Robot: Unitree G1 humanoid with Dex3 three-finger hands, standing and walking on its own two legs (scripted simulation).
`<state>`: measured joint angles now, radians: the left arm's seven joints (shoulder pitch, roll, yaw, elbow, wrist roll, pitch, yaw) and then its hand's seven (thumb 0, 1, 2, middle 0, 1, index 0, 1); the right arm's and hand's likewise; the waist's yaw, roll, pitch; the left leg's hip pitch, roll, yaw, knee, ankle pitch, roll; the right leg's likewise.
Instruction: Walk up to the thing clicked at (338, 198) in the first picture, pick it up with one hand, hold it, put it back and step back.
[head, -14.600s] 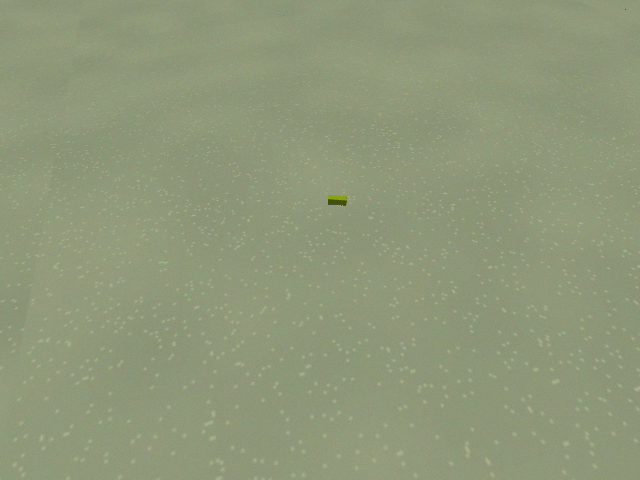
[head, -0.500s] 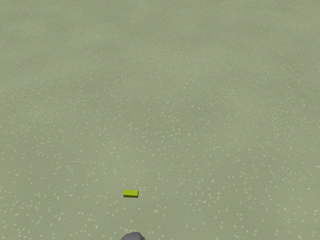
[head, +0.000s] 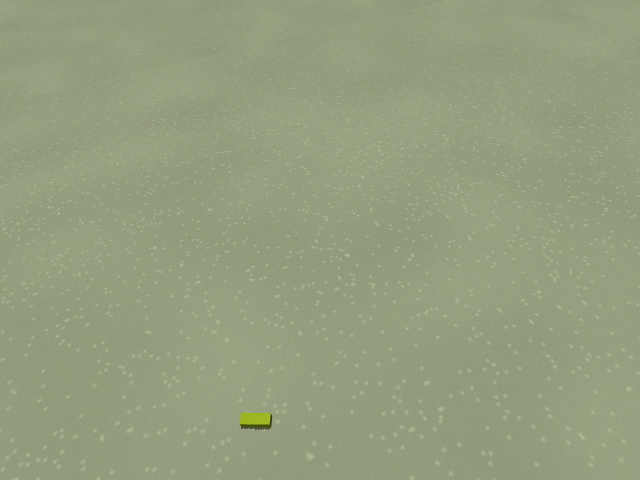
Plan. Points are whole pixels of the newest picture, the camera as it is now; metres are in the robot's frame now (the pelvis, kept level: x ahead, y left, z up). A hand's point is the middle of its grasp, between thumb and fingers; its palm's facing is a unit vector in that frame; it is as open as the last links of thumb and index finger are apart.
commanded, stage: walk up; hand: left
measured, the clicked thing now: (256, 420) +0.41 +0.26 -0.74
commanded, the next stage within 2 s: stand in 1.06 s
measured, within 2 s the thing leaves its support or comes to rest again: neither
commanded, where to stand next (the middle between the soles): +0.05 +0.02 m, yaw +1 degrees
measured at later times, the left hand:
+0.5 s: hand out of the picture +0.12 +0.25 -0.13, palm faces -0.01 -0.94 -0.33, open 7.4 cm
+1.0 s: hand out of the picture +0.09 +0.26 -0.13, palm faces +0.01 -0.94 -0.34, open 7.4 cm
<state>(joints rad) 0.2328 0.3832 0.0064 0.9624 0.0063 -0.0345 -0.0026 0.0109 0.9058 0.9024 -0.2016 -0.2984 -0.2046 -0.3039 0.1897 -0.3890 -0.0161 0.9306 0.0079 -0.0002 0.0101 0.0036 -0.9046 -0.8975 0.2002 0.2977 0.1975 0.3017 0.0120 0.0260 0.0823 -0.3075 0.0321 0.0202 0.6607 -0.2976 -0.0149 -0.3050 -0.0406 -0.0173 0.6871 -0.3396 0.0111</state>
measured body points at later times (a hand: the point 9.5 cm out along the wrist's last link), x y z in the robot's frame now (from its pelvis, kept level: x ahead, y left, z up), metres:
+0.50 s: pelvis +0.01 +0.00 +0.03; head +0.02 +0.00 +0.48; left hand +0.12 +0.30 -0.10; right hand +0.09 -0.31 -0.10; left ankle +0.03 +0.14 -0.72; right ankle +0.02 -0.13 -0.72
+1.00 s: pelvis +0.02 +0.01 +0.03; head +0.03 +0.01 +0.48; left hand +0.09 +0.31 -0.11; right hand +0.11 -0.29 -0.11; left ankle +0.03 +0.14 -0.72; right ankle +0.02 -0.13 -0.72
